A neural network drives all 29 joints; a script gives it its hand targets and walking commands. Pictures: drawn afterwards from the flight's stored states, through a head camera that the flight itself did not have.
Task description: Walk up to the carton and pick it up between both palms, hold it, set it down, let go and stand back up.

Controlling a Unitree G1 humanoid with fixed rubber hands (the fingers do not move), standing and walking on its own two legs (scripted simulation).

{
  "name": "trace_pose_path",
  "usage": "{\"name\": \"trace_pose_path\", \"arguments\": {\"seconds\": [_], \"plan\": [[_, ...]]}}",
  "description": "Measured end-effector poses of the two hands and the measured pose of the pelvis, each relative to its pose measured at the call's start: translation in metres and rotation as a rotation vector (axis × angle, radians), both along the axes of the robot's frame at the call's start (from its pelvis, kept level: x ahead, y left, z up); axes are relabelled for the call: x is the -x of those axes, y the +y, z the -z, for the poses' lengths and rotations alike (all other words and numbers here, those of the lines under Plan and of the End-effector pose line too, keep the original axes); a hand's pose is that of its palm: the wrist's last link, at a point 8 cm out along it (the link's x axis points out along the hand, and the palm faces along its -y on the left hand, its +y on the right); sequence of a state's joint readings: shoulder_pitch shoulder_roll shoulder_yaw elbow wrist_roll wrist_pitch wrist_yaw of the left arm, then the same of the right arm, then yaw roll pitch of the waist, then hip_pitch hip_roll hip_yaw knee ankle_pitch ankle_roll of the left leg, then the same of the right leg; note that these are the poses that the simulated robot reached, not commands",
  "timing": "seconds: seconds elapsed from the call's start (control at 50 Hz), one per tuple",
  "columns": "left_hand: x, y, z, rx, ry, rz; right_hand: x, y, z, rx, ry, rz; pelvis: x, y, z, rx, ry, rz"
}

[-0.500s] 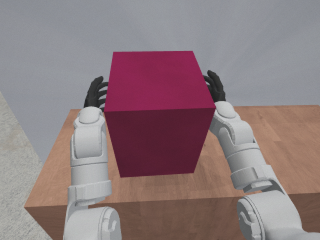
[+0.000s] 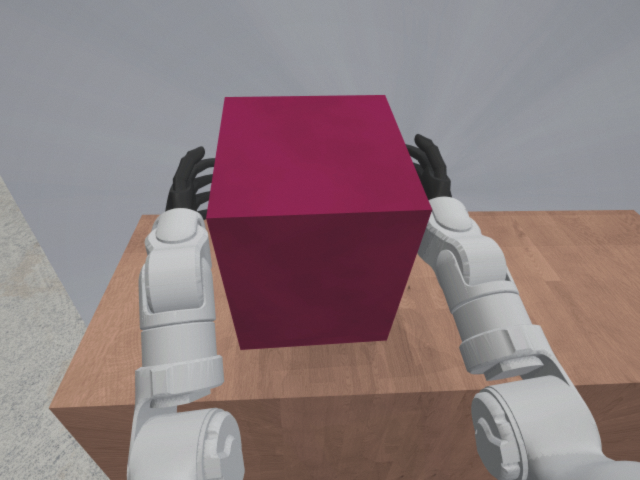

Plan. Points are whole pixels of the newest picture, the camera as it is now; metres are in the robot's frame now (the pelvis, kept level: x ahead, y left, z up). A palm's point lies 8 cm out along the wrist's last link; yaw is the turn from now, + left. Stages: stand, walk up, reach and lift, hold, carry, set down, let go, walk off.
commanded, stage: hold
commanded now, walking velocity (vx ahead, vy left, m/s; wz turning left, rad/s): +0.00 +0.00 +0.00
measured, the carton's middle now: (310, 226) +0.38 +0.01 +0.16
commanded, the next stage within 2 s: none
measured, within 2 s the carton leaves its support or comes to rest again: neither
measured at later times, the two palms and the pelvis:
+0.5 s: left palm (191, 214) +0.36 +0.15 +0.20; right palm (433, 202) +0.36 -0.14 +0.21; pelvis +0.01 +0.00 +0.00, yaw +0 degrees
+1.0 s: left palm (188, 213) +0.36 +0.15 +0.21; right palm (431, 202) +0.36 -0.14 +0.21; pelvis +0.01 +0.00 +0.00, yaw +0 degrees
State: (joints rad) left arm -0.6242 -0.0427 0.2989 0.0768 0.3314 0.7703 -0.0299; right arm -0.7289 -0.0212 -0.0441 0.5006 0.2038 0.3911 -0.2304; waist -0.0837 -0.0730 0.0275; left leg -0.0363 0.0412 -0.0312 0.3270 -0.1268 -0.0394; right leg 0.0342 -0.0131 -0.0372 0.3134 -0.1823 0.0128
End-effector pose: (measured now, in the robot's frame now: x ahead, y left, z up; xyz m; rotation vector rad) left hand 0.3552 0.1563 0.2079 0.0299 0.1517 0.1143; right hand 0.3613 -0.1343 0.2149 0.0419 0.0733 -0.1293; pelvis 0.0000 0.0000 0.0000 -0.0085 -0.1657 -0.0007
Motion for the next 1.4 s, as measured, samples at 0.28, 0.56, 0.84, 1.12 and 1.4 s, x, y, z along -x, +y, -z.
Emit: {"name": "trace_pose_path", "arguments": {"seconds": [0.28, 0.56, 0.84, 1.12, 1.4], "plan": [[-0.002, -0.003, 0.001, -0.013, 0.003, 0.002, -0.001, -0.003, 0.005, -0.004, 0.001, 0.0, -0.004, 0.002, 0.0, 0.003, -0.004, 0.004], [-0.003, -0.004, 0.001, -0.01, -0.004, 0.0, -0.002, -0.004, 0.004, -0.004, -0.007, -0.001, -0.007, 0.0, 0.0, 0.001, -0.007, 0.002], [-0.004, -0.002, 0.006, -0.001, 0.01, 0.002, -0.003, -0.002, 0.007, -0.008, 0.006, 0.004, -0.004, -0.001, 0.0, 0.001, 0.0, -0.002], [-0.003, -0.003, 0.005, -0.012, 0.019, 0.009, -0.001, -0.003, 0.008, -0.014, 0.014, 0.006, -0.008, 0.0, 0.0, 0.0, -0.015, 0.0], [0.0, -0.005, 0.004, -0.016, 0.014, 0.007, 0.001, -0.006, 0.01, -0.008, 0.008, 0.004, -0.004, 0.0, 0.0, 0.001, -0.018, 0.004]]}}
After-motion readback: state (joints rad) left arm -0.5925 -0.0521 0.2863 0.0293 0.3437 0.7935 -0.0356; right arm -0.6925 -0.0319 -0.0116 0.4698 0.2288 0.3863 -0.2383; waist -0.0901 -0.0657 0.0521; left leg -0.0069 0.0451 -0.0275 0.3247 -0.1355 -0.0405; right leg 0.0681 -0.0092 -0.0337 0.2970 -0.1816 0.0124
